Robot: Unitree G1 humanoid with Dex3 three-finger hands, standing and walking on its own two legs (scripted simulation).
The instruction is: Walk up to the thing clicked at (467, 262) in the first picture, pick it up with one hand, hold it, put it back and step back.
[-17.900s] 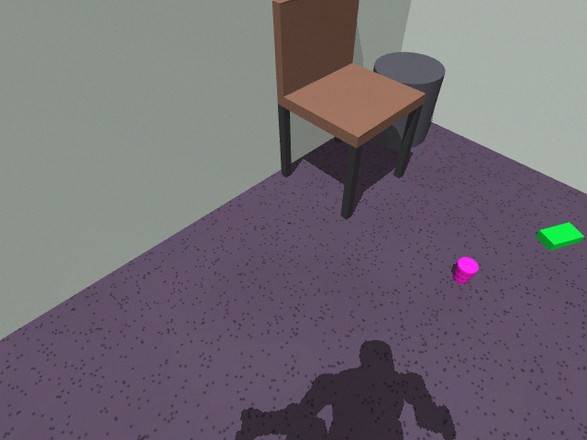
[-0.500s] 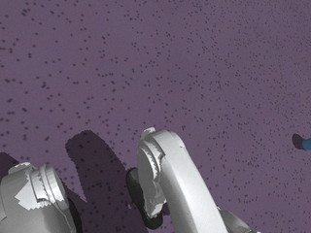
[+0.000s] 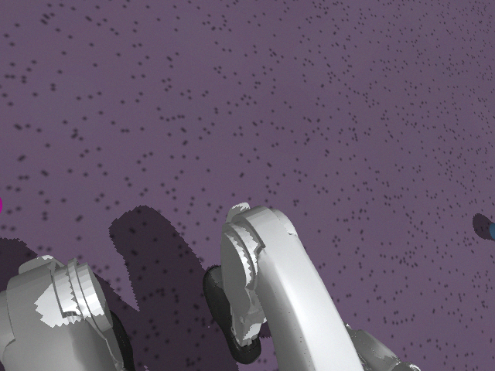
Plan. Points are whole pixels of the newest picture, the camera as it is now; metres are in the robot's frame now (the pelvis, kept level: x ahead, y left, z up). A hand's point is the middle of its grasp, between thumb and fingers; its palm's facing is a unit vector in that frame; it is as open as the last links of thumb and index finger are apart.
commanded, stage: close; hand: left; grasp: from above
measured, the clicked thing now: out of the picture +0.42 +0.32 -0.25
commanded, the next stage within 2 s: settle in 0.28 s
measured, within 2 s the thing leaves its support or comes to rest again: leaves its support in 0.84 s
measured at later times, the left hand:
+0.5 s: hand out of the picture +0.41 +0.32 -0.22, palm faces -0.44 -0.15 -0.89, open 10.7 cm
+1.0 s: hand out of the picture +0.41 +0.33 -0.18, palm faces -0.39 -0.11 -0.91, open 9.9 cm
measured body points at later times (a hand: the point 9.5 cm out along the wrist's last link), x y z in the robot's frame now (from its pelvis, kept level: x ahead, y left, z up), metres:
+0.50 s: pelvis +0.00 +0.00 +0.00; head +0.24 +0.12 +0.36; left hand +0.43 +0.33 -0.17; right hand +0.07 -0.24 -0.07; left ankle +0.08 +0.13 -0.27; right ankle +0.11 -0.10 -0.27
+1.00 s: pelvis +0.01 +0.00 +0.02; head +0.24 +0.10 +0.39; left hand +0.43 +0.33 -0.13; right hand +0.09 -0.25 -0.08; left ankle +0.08 +0.13 -0.27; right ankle +0.11 -0.10 -0.27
